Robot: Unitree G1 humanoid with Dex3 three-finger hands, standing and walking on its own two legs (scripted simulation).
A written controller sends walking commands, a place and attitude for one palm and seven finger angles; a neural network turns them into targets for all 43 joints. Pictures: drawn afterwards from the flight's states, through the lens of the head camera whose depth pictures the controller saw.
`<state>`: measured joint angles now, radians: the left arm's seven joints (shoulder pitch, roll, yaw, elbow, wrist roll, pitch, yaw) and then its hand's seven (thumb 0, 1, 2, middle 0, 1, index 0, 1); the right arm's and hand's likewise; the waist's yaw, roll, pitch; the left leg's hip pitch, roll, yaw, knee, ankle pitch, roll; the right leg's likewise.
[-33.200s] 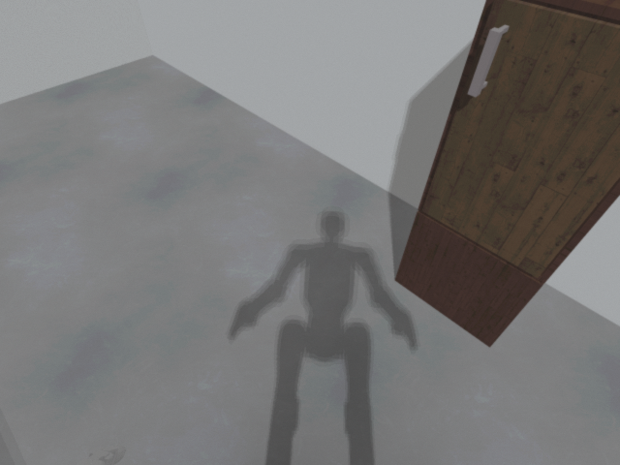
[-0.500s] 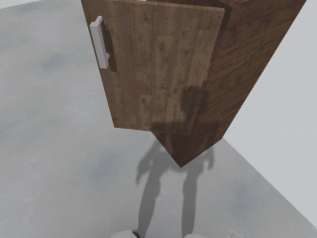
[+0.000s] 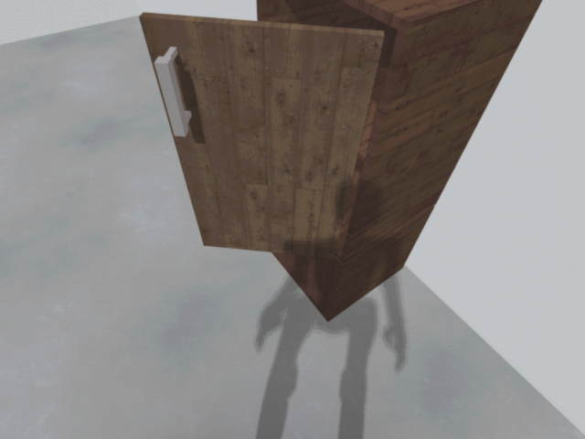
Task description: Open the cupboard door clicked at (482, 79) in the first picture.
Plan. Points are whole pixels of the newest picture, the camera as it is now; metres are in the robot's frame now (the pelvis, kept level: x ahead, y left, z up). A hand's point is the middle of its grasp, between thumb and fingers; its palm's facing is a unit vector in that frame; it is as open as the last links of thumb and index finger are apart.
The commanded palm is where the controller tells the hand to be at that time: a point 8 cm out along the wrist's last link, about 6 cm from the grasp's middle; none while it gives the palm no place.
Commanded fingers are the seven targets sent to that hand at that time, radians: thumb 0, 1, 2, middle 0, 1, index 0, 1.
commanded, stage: come to a stop and stand still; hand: left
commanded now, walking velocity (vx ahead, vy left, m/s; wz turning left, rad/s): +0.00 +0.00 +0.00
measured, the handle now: (176, 93) +0.60 +0.24 +0.14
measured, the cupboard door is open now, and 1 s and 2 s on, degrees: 49 49 49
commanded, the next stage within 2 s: look again from close up in 1.46 s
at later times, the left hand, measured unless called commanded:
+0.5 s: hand out of the picture +0.05 +0.22 -0.17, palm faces -0.01 -0.97 -0.25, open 7.4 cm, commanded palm none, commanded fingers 0.00 0.90 0.90 -0.20 -0.30 -0.20 -0.30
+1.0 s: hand out of the picture +0.04 +0.17 -0.18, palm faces +0.00 -0.98 -0.20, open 7.4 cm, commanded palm none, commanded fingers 0.00 0.90 0.90 -0.20 -0.30 -0.20 -0.30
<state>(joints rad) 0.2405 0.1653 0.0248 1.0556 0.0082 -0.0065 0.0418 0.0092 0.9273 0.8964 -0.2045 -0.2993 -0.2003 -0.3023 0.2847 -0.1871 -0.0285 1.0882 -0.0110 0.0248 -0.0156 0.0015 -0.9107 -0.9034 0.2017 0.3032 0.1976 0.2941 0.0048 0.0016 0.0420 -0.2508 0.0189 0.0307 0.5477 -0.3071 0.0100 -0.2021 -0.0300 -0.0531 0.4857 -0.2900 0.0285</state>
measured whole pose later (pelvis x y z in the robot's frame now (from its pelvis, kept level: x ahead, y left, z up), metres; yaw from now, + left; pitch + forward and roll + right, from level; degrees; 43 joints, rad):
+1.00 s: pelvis +0.03 -0.01 +0.00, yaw -1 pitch +0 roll +0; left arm 0.26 0.17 0.00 1.09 0.01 0.00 0.03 0.01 0.91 0.90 -0.20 -0.30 -0.20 -0.30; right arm 0.24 -0.17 0.01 1.11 -0.01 -0.02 -0.03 0.00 -0.91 -0.90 0.20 0.30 0.20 0.29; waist 0.00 -0.01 0.04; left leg -0.17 0.01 0.06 0.50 -0.33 0.00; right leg -0.17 -0.04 -0.03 0.51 -0.34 0.02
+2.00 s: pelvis +0.02 -0.02 +0.01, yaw +0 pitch +0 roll +0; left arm 0.28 0.16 0.01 1.11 0.01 -0.01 0.03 0.00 0.91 0.90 -0.20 -0.30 -0.20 -0.30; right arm 0.26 -0.15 0.01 1.15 -0.01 -0.02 -0.03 0.00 -0.91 -0.90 0.20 0.30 0.20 0.29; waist 0.01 -0.02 0.04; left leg -0.15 0.03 0.03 0.44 -0.28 -0.02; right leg -0.14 -0.02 -0.06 0.45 -0.30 -0.01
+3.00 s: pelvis +0.07 +0.00 -0.01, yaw +2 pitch +0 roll +0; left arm 0.16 0.15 0.04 1.01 0.01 0.00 0.05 0.00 0.92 0.90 -0.20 -0.30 -0.20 -0.30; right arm 0.25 -0.12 -0.03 1.10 -0.01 0.01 -0.05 0.00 -0.92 -0.90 0.21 0.30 0.20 0.29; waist -0.02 -0.01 0.07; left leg -0.19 0.03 0.07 0.57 -0.37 -0.01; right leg -0.29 -0.01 -0.11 0.58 -0.30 -0.04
